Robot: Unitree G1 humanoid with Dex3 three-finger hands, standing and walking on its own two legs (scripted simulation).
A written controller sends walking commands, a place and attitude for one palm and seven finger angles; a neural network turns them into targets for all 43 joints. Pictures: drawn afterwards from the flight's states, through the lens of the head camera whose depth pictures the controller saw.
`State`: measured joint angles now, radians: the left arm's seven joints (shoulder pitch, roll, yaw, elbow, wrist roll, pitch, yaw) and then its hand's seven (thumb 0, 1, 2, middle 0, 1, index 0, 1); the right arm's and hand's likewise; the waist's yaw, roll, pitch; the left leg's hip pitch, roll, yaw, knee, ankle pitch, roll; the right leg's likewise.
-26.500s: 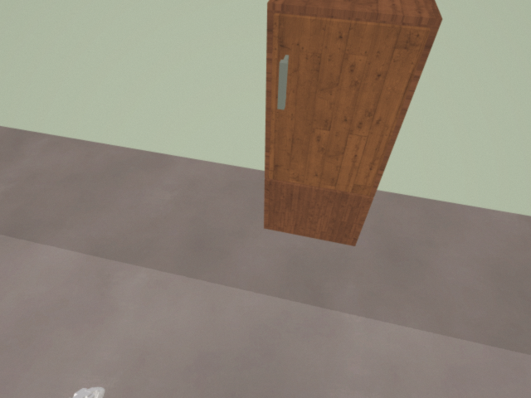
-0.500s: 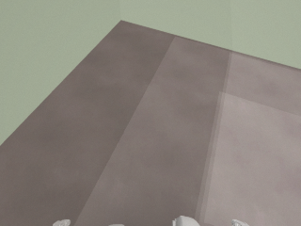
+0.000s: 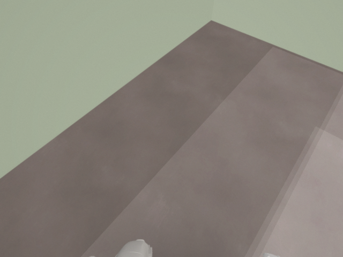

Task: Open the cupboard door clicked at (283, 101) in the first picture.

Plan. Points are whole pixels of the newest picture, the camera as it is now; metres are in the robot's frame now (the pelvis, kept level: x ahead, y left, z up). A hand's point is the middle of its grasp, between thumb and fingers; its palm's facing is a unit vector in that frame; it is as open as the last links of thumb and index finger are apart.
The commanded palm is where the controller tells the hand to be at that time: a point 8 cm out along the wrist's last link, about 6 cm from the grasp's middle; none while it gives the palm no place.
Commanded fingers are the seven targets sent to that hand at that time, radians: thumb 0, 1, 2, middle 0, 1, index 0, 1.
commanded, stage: turn to face it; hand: left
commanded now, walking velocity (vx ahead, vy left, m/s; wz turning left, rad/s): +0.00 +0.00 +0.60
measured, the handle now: out of the picture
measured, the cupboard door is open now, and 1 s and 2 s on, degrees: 45 45 45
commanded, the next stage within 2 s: none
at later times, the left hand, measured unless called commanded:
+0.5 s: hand out of the picture +0.10 +0.23 -0.16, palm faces +0.27 -0.93 -0.26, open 7.4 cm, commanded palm none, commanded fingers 0.00 0.90 0.90 -0.20 -0.30 -0.20 -0.30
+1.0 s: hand out of the picture -0.05 +0.20 -0.20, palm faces +0.59 -0.77 -0.24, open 7.3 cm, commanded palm none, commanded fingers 0.00 0.90 0.90 -0.20 -0.30 -0.20 -0.30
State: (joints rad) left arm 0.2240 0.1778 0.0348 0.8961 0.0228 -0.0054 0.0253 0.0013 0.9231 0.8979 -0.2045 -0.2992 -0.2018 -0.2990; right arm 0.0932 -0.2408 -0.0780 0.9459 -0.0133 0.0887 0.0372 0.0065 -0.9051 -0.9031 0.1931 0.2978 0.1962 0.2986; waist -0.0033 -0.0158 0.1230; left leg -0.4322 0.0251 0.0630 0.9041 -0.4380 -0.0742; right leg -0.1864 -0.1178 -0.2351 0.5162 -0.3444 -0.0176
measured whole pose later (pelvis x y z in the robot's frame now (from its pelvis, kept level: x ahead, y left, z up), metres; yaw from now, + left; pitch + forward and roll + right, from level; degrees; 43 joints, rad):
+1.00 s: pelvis +0.05 +0.01 -0.02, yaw +35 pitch +1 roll +0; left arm 0.24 0.26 0.07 0.93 0.02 0.06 0.02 0.00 0.91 0.90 -0.20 -0.30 -0.20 -0.30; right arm 0.07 -0.24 -0.07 0.89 -0.02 0.03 0.03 0.00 -0.90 -0.90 0.19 0.30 0.20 0.30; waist 0.01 -0.06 0.12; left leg -0.35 -0.01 0.08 0.68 -0.33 0.06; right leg -0.36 -0.15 -0.14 0.98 -0.57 0.07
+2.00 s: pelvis +0.08 +0.02 -0.01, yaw +71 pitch +1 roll -1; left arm 0.22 0.28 0.08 0.94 0.02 0.07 0.02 0.01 0.92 0.90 -0.20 -0.30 -0.20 -0.30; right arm 0.08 -0.23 -0.05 0.89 -0.02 0.02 0.01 0.00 -0.90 -0.90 0.20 0.30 0.20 0.30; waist 0.03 -0.06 0.10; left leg -0.30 -0.03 0.04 0.58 -0.30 0.06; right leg -0.47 -0.11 -0.05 1.15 -0.47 0.09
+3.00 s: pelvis +0.09 +0.06 -0.01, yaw +98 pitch -1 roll +1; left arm 0.36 0.22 0.06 1.08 0.02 0.03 0.00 0.01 0.91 0.90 -0.20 -0.30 -0.20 -0.30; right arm 0.10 -0.20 -0.03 0.95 -0.02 -0.01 0.01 0.00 -0.90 -0.90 0.19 0.30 0.20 0.30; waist 0.06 -0.06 0.07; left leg -0.23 -0.06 0.09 0.56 -0.33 0.09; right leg -0.33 -0.11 -0.10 1.02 -0.52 0.02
